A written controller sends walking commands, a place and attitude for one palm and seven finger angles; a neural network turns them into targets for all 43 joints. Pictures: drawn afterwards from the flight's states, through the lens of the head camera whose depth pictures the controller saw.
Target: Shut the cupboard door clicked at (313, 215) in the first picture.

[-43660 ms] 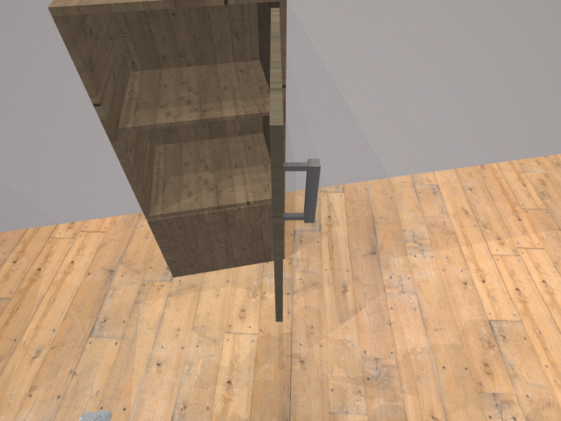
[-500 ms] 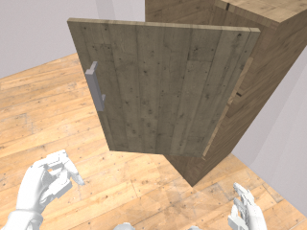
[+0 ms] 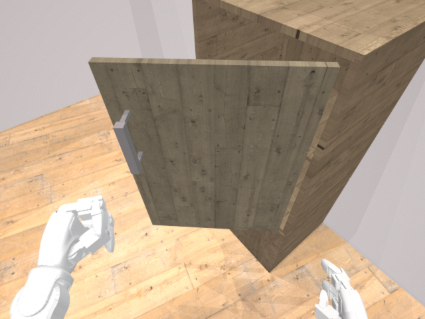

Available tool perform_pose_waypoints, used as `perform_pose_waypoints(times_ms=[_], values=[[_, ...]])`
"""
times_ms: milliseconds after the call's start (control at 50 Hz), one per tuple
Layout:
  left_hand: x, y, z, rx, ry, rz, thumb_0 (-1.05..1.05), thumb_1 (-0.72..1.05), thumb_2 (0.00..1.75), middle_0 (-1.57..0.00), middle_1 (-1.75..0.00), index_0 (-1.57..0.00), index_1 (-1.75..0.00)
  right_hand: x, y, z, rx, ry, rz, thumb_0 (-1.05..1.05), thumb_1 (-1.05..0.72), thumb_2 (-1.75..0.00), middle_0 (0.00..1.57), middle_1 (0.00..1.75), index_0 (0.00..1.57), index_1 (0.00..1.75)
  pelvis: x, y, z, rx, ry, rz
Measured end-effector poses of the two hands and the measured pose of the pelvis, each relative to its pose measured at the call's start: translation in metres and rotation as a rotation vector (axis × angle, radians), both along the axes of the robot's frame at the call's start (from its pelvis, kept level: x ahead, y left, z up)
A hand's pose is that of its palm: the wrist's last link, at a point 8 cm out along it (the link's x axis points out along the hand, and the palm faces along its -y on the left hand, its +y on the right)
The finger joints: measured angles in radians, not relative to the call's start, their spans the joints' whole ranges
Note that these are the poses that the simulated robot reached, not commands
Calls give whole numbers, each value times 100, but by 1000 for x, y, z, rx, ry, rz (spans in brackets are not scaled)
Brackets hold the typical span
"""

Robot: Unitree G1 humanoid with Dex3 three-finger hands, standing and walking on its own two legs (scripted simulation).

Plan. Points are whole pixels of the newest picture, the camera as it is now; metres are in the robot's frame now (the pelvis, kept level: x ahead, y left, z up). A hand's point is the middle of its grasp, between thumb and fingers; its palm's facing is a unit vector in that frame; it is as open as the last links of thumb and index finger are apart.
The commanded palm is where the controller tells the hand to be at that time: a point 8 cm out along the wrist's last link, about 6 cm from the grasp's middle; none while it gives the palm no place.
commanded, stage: raise the hand and make a fist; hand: left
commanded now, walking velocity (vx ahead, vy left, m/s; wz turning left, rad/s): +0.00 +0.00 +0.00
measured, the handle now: (131, 143) +0.44 +0.21 +0.09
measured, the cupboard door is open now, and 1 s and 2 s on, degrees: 48 48 47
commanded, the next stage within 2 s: bring the fist close to the handle in 0.30 s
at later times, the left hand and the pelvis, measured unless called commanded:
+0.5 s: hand (108, 236) +0.23 +0.19 +0.09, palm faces +0.04 -1.00 -0.07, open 3.1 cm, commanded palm +0.22 +0.24 +0.10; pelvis +0.00 +0.00 +0.00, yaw +0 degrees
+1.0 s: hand (121, 195) +0.31 +0.19 +0.09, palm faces +0.03 -1.00 -0.05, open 3.1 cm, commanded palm +0.29 +0.24 +0.10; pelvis +0.00 +0.00 +0.01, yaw -1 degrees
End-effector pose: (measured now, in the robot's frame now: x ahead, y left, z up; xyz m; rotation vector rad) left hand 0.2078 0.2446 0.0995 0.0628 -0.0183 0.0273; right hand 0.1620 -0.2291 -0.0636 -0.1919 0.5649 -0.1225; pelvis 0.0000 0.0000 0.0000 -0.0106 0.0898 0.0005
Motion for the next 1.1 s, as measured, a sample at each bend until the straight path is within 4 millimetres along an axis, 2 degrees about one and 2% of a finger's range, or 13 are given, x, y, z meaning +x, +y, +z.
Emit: perform_pose_waypoints(times_ms=[220,500,760,1100], values=[[-3,-5,-2,5,3,15,2,90,90,-130,-150,-130,-149,-3,-10,1,-8,7,-11,2,-91,-90,20,30,20,30,1,-4,2,7,-5,-5],[-3,-4,-4,7,-1,12,1,90,90,-130,-150,-130,-150,-5,-5,0,0,-3,-5,2,-91,-90,20,30,20,30,-4,-3,2,7,-11,-4],[44,-3,-3,-9,-1,-14,1,90,90,-130,-150,-130,-150,-17,-5,-6,-6,53,-30,2,-91,-90,20,30,20,30,-5,2,4,9,-2,-9],[92,0,-7,-19,16,1,1,90,90,-130,-150,-130,-150,-31,-13,-15,-17,162,-70,2,-91,-90,20,30,20,30,-1,3,6,12,16,-19]])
